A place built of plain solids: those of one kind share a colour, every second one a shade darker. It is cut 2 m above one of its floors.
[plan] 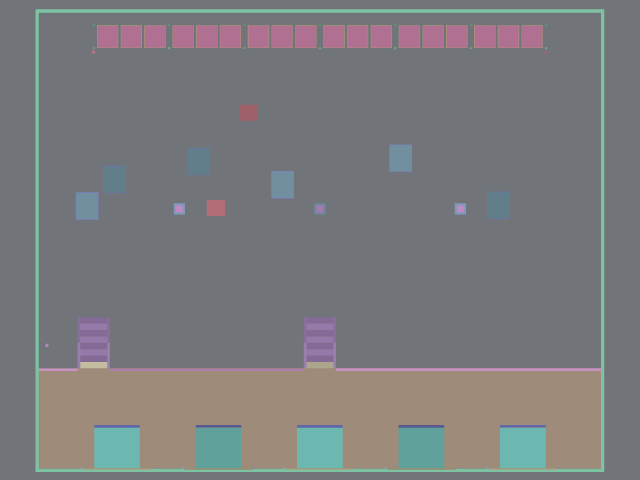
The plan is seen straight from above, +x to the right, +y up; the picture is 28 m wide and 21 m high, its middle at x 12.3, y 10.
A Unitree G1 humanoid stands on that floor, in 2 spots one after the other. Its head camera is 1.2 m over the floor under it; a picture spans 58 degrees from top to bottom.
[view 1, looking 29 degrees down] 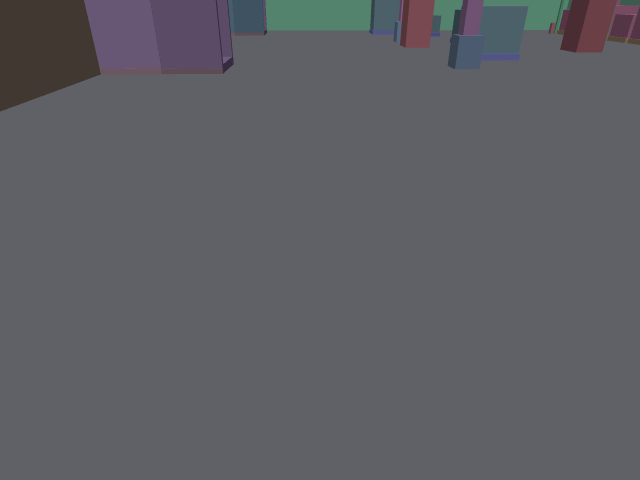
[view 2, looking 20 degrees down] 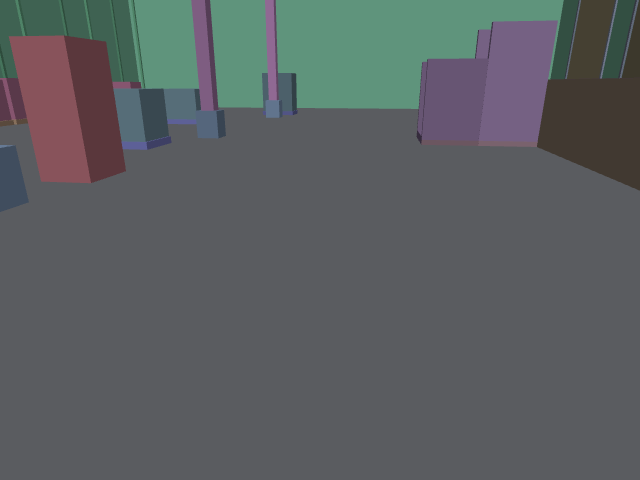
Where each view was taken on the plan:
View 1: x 21.59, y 8.12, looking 178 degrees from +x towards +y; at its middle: ground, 2.48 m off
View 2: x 2.40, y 7.43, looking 8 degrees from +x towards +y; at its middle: ground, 3.51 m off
